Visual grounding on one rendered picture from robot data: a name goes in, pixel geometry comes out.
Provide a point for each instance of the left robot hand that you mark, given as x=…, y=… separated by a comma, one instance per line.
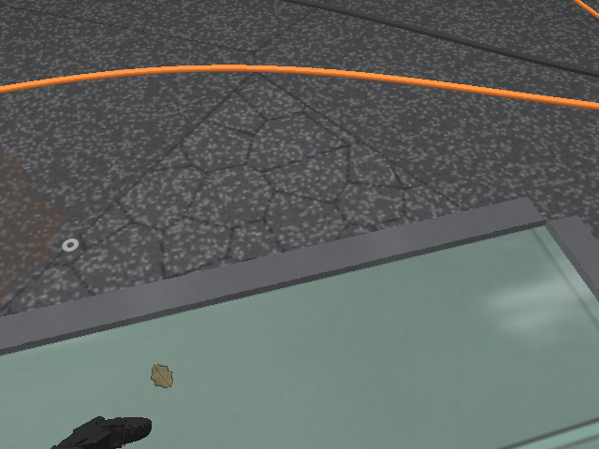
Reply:
x=107, y=434

